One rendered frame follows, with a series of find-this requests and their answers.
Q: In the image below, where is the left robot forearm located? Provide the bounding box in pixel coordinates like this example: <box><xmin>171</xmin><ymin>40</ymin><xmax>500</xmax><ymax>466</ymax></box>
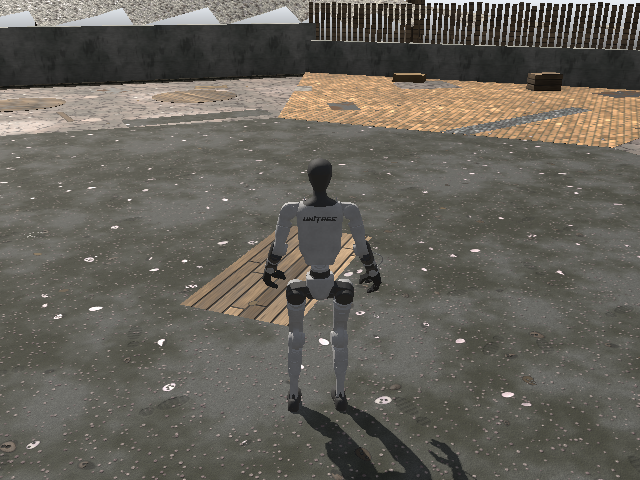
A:
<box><xmin>265</xmin><ymin>241</ymin><xmax>282</xmax><ymax>274</ymax></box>

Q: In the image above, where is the robot left hand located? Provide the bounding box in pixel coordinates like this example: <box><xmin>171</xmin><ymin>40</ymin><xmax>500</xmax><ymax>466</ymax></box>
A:
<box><xmin>262</xmin><ymin>269</ymin><xmax>286</xmax><ymax>289</ymax></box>

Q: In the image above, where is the robot right hand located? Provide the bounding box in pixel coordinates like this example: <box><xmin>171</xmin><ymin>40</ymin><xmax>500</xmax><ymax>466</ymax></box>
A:
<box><xmin>359</xmin><ymin>272</ymin><xmax>382</xmax><ymax>293</ymax></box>

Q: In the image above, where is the left robot upper arm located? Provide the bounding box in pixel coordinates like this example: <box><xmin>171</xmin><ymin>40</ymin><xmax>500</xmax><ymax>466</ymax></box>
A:
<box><xmin>272</xmin><ymin>202</ymin><xmax>299</xmax><ymax>256</ymax></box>

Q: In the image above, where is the right robot upper arm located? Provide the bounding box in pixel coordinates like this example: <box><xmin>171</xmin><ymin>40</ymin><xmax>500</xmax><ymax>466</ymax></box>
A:
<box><xmin>341</xmin><ymin>202</ymin><xmax>369</xmax><ymax>256</ymax></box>

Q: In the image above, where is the right robot forearm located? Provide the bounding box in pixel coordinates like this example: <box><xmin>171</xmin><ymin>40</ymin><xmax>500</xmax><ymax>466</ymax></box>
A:
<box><xmin>359</xmin><ymin>240</ymin><xmax>379</xmax><ymax>277</ymax></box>

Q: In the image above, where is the robot left thigh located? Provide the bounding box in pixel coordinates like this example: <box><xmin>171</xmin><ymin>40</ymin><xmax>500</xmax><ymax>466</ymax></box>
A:
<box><xmin>286</xmin><ymin>279</ymin><xmax>307</xmax><ymax>350</ymax></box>

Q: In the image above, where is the right robot foot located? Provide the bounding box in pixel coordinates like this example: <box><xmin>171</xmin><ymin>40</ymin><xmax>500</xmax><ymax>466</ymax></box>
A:
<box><xmin>331</xmin><ymin>385</ymin><xmax>347</xmax><ymax>411</ymax></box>

